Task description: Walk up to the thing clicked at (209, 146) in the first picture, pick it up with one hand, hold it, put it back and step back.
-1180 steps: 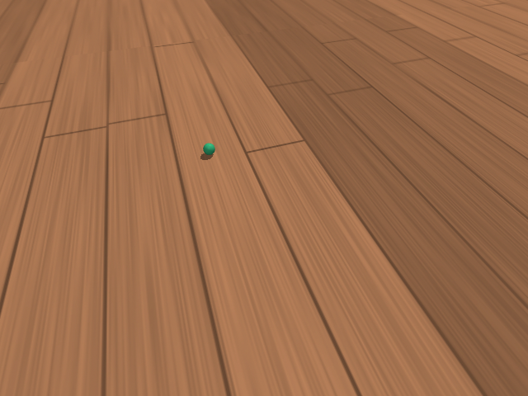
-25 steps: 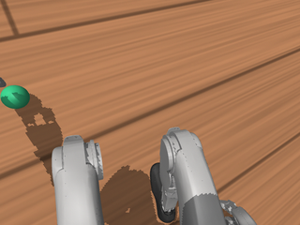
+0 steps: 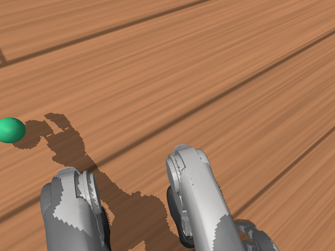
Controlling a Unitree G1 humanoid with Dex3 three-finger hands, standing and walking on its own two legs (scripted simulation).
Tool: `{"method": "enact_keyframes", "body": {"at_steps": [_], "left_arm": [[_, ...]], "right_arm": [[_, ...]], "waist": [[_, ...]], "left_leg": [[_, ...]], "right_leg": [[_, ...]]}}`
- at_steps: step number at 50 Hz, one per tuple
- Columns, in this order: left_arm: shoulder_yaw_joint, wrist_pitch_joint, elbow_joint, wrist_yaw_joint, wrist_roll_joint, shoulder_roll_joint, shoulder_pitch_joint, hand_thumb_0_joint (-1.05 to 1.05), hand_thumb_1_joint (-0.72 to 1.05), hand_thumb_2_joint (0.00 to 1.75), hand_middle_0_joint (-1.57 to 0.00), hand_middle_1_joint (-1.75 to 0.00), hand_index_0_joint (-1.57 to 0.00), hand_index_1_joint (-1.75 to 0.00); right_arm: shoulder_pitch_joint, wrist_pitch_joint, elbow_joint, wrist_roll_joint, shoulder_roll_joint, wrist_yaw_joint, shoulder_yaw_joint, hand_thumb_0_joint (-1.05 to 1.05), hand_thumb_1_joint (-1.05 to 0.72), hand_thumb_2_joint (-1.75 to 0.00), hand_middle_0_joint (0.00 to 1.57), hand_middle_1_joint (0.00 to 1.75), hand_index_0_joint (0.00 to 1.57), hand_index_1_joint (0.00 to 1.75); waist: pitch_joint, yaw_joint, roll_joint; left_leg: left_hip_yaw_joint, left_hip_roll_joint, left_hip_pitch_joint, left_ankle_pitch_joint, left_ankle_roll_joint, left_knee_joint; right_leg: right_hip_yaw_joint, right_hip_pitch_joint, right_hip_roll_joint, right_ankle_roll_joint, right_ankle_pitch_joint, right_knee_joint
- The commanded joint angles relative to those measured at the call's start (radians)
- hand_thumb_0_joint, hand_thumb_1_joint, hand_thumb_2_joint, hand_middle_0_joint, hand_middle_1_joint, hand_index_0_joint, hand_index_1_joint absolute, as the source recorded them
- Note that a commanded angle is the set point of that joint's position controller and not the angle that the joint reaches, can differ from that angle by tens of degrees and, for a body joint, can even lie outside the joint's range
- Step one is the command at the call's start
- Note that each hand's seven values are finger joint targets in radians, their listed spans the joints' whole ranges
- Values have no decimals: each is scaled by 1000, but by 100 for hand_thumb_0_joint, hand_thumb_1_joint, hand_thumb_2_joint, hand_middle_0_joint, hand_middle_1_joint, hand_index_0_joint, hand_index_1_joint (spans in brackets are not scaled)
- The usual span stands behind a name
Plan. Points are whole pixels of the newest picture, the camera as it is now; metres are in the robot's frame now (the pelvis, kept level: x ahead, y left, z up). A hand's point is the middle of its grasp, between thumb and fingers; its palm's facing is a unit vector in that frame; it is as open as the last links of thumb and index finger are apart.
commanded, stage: rest palm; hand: left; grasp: from above
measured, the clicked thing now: (9, 130) +0.44 +0.36 -0.30
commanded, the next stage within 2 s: close in 1.08 s
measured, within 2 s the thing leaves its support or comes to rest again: neither
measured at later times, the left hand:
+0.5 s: hand out of the picture +0.43 +0.36 -0.23, palm faces -0.35 -0.12 -0.93, open 14.0 cm
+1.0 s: hand (1, 129) +0.44 +0.36 -0.25, palm faces -0.44 -0.18 -0.88, open 14.1 cm
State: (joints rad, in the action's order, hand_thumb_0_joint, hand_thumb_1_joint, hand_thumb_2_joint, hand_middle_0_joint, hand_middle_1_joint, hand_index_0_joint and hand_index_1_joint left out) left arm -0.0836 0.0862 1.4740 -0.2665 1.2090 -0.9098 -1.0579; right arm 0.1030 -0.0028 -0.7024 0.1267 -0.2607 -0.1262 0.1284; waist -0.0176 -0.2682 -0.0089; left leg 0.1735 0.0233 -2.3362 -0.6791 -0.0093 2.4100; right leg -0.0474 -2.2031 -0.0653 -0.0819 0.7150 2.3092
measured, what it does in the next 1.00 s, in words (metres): stands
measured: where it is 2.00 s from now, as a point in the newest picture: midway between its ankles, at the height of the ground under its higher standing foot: (145, 238)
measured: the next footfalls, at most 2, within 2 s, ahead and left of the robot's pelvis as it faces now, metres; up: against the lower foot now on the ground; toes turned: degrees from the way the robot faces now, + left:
none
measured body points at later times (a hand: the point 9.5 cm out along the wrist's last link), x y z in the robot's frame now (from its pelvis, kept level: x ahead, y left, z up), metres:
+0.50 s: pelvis -0.01 -0.01 -0.03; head +0.23 +0.13 +0.32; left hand +0.44 +0.36 -0.18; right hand +0.11 -0.29 -0.10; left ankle +0.07 +0.13 -0.30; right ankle +0.10 -0.14 -0.30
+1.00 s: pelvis +0.00 +0.00 -0.03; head +0.27 +0.11 +0.31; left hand +0.46 +0.36 -0.20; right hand +0.05 -0.26 -0.10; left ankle +0.07 +0.13 -0.30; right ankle +0.10 -0.14 -0.30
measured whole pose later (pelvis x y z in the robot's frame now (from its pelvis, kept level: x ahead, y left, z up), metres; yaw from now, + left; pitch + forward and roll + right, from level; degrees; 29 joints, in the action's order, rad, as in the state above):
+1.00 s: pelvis +0.00 +0.00 -0.03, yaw -4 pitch +28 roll -14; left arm -0.25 0.31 1.57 -0.47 1.26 -1.07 -0.92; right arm 0.09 0.10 -0.69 0.25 -0.30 -0.18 0.27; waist 0.14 -0.31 0.13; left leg 0.29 0.01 -2.35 -0.71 0.03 2.55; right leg -0.13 -2.21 -0.09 -0.08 0.71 2.39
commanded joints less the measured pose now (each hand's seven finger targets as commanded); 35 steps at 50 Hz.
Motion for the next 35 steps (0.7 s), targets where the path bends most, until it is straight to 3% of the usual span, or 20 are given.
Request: {"method": "enact_keyframes", "body": {"at_steps": [1,3,6,7,9,10,12,15,18,22,26,28,30,32,35], "left_arm": [[-13,49,-114,128,-69,-259,-100,0,-45,86,-6,-116,-12,-110],[-23,126,-133,132,-103,-256,-104,0,-46,87,-6,-115,-11,-109],[-119,270,-183,80,-110,-361,-123,0,-50,90,-6,-111,-10,-107],[-150,318,-193,52,-95,-407,-129,0,-51,92,-6,-109,-9,-106],[-201,394,-184,-21,-17,-469,-133,0,-52,94,-6,-107,-8,-104],[-200,420,-173,-59,21,-473,-120,0,-54,95,-6,-105,-7,-103],[-199,450,-185,-138,78,-468,-122,0,-53,96,-6,-101,-6,-100],[-220,443,-161,-255,134,-474,-129,0,-52,98,-6,-97,-6,-97],[-177,386,-102,-337,180,-426,-175,0,-50,97,-6,-97,-6,-96],[-106,272,42,-398,188,-343,-213,0,-48,100,-7,-101,-8,-100],[-45,177,137,-389,170,-318,-249,0,-47,95,-7,-103,-8,-101],[-47,145,144,-371,148,-337,-269,0,-46,93,-6,-105,-9,-103],[-46,124,132,-344,118,-350,-256,0,-47,92,-6,-106,-9,-103],[-62,122,104,-320,82,-372,-254,0,-47,91,-6,-107,-9,-104],[-72,125,78,-276,52,-377,-181,0,-48,90,-6,-108,-9,-104]], "right_arm": [[187,-13,48,-4,-284,12,-62,0,-91,-90,20,30,20,30],[194,-20,50,9,-290,13,-37,0,-91,-90,20,30,20,30],[198,-31,54,32,-306,18,-14,0,-91,-90,20,30,20,30],[189,-37,51,39,-305,19,-10,0,-90,-90,20,30,20,30],[171,-51,44,64,-317,18,6,0,-90,-90,20,30,20,30],[158,-56,43,71,-313,16,15,0,-90,-90,20,30,20,30],[130,-56,36,86,-319,16,11,0,-89,-90,20,30,20,30],[111,-40,13,107,-338,17,2,0,-88,-89,20,30,20,30],[103,-18,-10,124,-341,15,-14,0,-88,-89,20,30,20,30],[99,22,-41,129,-335,9,-20,0,-89,-89,20,30,20,30],[97,68,-44,125,-335,-1,-11,0,-89,-90,20,30,20,30],[109,88,-31,123,-348,-6,-4,0,-89,-90,20,30,20,30],[106,109,-24,119,-346,-13,3,0,-89,-90,20,30,20,30],[108,121,-5,117,-345,-14,14,0,-90,-90,20,30,20,30],[109,132,10,114,-336,-18,20,0,-90,-90,20,30,20,30]], "waist": [[-574,20,-133],[-588,1,-111],[-609,7,-159],[-635,21,-196],[-624,24,-285],[-629,35,-320],[-623,23,-379],[-591,5,-430],[-557,-31,-444],[-506,-59,-414],[-443,-68,-374],[-446,-77,-354],[-472,-63,-358],[-514,-68,-344],[-554,-51,-368]], "left_leg": [[-82,-19,433,210,-44,-242],[-73,-16,426,214,-39,-211],[-72,-10,464,223,-27,-179],[-75,-6,480,220,-24,-169],[-78,-1,542,239,-13,-155],[-77,4,581,243,-9,-153],[-74,12,641,232,-3,-163],[-71,15,651,204,4,-179],[-68,22,636,167,12,-171],[-68,15,564,130,15,-143],[-63,11,482,80,5,-136],[-57,9,470,72,-2,-135],[-54,11,480,85,-4,-133],[-45,13,491,121,-7,-130],[-33,15,550,189,2,-136]], "right_leg": [[-104,378,-13,92,-280,-229],[-115,403,-16,90,-282,-227],[-121,424,-19,94,-273,-226],[-119,426,-24,96,-268,-215],[-132,390,-28,101,-269,-194],[-136,366,-32,103,-269,-178],[-149,313,-33,105,-257,-158],[-173,250,-31,105,-235,-144],[-183,169,-29,109,-210,-127],[-192,110,-31,109,-202,-112],[-196,92,-37,107,-186,-117],[-200,123,-35,102,-188,-117],[-195,154,-36,101,-200,-114],[-199,211,-35,94,-231,-114],[-200,244,-37,97,-278,-102]]}}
